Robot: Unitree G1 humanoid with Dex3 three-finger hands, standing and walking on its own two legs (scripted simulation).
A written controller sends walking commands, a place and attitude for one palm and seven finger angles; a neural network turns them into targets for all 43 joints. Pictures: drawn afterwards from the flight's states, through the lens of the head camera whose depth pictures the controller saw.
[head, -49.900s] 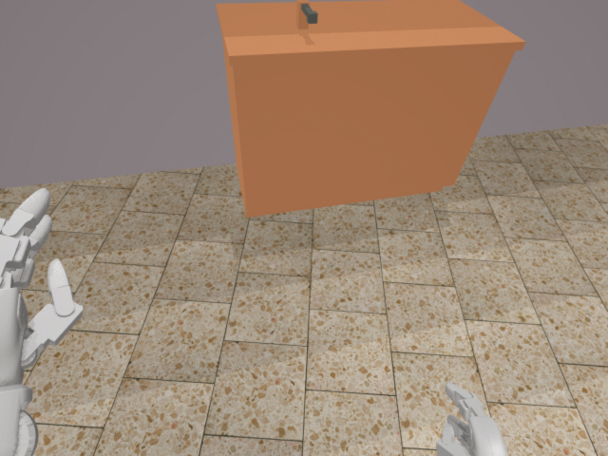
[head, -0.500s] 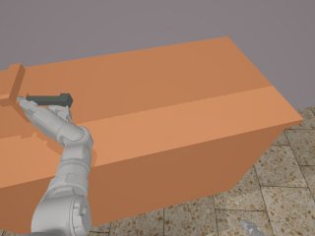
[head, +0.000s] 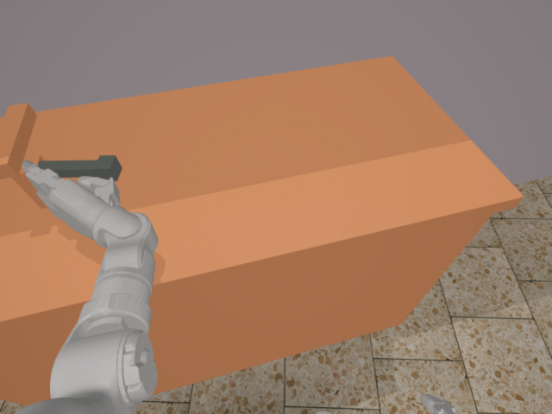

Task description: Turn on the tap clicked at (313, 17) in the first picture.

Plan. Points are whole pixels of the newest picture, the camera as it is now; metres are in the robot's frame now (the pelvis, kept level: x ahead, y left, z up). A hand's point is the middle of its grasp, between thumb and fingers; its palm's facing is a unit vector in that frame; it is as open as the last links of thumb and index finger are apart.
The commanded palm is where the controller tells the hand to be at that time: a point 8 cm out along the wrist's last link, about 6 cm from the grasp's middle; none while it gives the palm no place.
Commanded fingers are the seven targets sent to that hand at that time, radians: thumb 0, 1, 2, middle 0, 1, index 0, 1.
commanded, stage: push the lever round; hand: left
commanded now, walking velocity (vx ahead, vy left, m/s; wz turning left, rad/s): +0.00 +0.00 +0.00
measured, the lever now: (108, 168) +0.45 +0.26 +0.11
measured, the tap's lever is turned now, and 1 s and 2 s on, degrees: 76 76 76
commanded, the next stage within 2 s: none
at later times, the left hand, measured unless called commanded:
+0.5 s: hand (111, 184) +0.43 +0.25 +0.10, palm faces +0.85 -0.52 -0.06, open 8.3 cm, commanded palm +0.43 +0.27 +0.10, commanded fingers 0.00 0.90 0.90 -0.15 -0.15 -0.15 -0.15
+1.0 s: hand (111, 184) +0.43 +0.25 +0.10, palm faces +0.85 -0.52 -0.07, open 8.3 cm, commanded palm +0.43 +0.27 +0.10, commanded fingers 0.00 0.90 0.90 -0.15 -0.15 -0.15 -0.15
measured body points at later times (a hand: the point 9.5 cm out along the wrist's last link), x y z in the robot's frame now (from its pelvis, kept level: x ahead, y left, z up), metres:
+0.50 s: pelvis -0.01 +0.01 +0.00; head +0.03 -0.01 +0.44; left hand +0.38 +0.27 +0.10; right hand +0.09 -0.25 -0.13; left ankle +0.02 +0.17 -0.71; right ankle +0.04 -0.04 -0.71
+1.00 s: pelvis -0.01 +0.01 +0.00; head +0.03 -0.01 +0.44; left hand +0.38 +0.27 +0.10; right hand +0.08 -0.25 -0.13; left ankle +0.02 +0.17 -0.71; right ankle +0.04 -0.04 -0.71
